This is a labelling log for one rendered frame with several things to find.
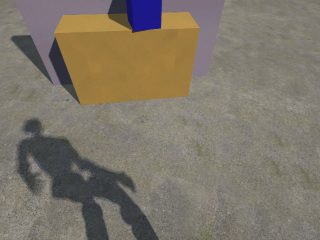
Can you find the carton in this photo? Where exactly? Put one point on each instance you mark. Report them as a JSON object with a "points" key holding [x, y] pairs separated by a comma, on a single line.
{"points": [[144, 14]]}

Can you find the pedestal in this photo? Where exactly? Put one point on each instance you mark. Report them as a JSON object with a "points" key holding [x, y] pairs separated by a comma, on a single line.
{"points": [[110, 62]]}

